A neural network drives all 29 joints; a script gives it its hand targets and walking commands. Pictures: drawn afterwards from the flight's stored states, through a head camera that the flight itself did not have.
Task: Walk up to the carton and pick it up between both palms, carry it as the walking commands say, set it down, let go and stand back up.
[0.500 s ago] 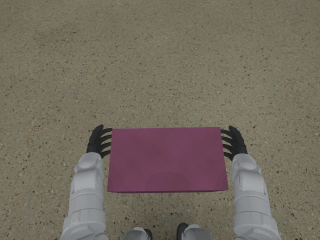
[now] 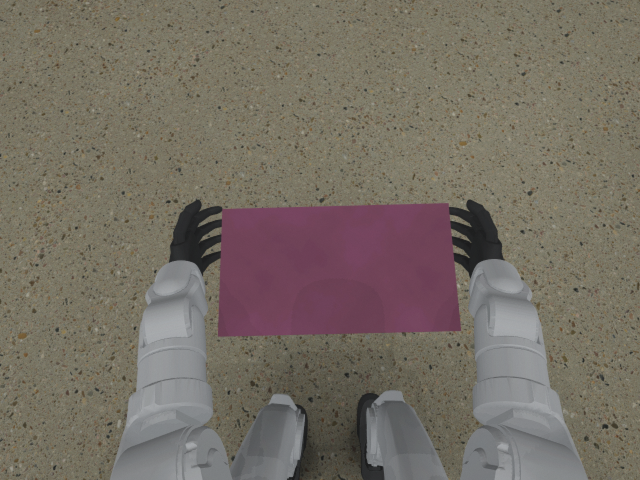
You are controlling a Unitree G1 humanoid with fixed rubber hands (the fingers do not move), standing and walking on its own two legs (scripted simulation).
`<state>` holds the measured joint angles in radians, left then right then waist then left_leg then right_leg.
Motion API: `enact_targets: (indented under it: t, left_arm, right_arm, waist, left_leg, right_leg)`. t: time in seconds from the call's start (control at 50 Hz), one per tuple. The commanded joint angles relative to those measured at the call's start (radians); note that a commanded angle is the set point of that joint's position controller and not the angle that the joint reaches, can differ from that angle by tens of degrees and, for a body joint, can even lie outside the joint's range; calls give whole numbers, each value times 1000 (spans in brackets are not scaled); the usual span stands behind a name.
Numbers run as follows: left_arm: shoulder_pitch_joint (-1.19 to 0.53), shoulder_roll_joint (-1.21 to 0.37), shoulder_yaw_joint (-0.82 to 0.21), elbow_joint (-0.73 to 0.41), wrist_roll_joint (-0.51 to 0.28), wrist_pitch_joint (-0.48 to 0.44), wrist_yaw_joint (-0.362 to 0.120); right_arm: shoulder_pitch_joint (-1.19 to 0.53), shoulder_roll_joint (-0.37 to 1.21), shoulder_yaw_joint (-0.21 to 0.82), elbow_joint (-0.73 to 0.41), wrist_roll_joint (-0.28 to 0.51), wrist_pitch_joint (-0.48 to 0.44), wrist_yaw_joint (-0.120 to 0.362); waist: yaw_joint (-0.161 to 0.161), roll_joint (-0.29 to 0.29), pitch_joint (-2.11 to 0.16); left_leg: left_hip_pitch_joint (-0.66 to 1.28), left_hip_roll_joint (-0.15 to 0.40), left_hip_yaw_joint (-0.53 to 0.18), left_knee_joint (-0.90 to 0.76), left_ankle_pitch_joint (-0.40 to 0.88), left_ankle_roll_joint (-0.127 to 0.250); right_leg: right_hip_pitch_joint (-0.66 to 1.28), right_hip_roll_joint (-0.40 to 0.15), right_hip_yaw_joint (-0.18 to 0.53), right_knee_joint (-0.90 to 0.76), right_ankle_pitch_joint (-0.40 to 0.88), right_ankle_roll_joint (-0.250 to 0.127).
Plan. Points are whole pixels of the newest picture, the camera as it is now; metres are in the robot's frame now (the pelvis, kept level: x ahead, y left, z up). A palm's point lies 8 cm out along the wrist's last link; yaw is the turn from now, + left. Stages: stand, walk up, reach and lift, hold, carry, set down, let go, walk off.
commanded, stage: set down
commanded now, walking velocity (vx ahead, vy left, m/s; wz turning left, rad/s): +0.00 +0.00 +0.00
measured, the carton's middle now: (335, 277) +0.38 +0.00 -0.14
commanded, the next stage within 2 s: none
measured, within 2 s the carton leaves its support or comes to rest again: neither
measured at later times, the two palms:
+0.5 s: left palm (212, 266) +0.40 +0.19 -0.14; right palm (458, 261) +0.41 -0.18 -0.16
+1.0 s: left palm (229, 270) +0.42 +0.19 -0.23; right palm (441, 262) +0.44 -0.18 -0.25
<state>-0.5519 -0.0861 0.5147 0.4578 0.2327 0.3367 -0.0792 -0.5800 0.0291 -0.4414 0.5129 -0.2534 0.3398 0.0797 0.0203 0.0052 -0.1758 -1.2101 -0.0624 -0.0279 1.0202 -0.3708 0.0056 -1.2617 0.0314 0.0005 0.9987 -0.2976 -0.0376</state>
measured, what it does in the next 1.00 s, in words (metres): lowers itself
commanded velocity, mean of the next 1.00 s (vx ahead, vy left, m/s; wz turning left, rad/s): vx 0.00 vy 0.00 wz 0.00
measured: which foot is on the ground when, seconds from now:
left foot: down 0.00-1.00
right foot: down 0.00-1.00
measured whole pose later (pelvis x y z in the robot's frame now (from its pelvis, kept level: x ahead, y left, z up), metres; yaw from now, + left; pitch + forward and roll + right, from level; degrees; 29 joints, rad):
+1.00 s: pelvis -0.04 +0.00 -0.15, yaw +1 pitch +49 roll +2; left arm -0.85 0.02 0.51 0.59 0.10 0.30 0.01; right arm -0.93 -0.13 -0.38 0.71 -0.14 0.31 -0.02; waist 0.04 0.01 -0.26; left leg -1.95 -0.10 -0.03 1.61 -0.51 -0.02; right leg -2.01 0.07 0.01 1.58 -0.42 -0.03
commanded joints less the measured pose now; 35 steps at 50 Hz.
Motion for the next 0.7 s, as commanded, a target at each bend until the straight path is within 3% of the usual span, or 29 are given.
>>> enact_targets:
  t: [0.0,0.42,0.68]
  left_arm:
    - [-478,-803,-566,94,-138,17,-268]
    - [-620,-767,-572,121,-202,-7,-233]
    - [-736,-712,-540,153,-228,-14,-212]
  right_arm:
    - [-465,824,542,71,149,-6,274]
    - [-616,782,562,111,203,-33,223]
    - [-739,746,544,148,222,-36,187]
  waist:
    - [-4,-24,-664]
    - [2,-42,-865]
    - [11,-61,-917]
  left_leg:
    - [167,-54,-27,-66,151,3]
    - [-152,-72,4,175,142,-13]
    - [-326,-76,31,311,81,-14]
  right_leg:
    - [442,45,56,-27,181,1]
    - [231,61,49,214,186,15]
    - [114,70,36,337,116,26]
